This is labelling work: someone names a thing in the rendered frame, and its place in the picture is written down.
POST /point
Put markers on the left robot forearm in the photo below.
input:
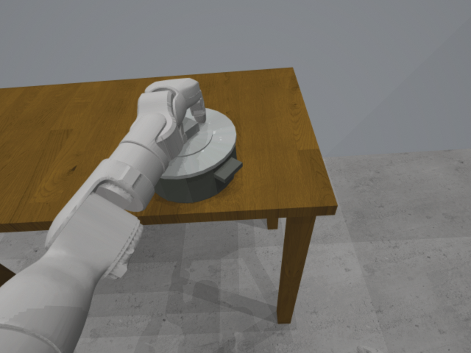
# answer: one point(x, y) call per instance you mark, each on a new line
point(128, 177)

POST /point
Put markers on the lid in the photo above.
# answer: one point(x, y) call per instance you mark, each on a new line
point(207, 149)

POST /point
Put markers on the knob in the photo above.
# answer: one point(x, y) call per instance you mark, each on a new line
point(190, 127)

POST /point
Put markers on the pot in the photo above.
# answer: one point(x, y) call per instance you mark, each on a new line
point(201, 187)

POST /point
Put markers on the left robot upper arm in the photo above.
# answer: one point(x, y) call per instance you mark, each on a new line
point(43, 309)

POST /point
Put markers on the table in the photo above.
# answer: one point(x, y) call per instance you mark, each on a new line
point(52, 138)

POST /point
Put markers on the left robot hand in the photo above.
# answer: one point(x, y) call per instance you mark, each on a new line
point(190, 90)

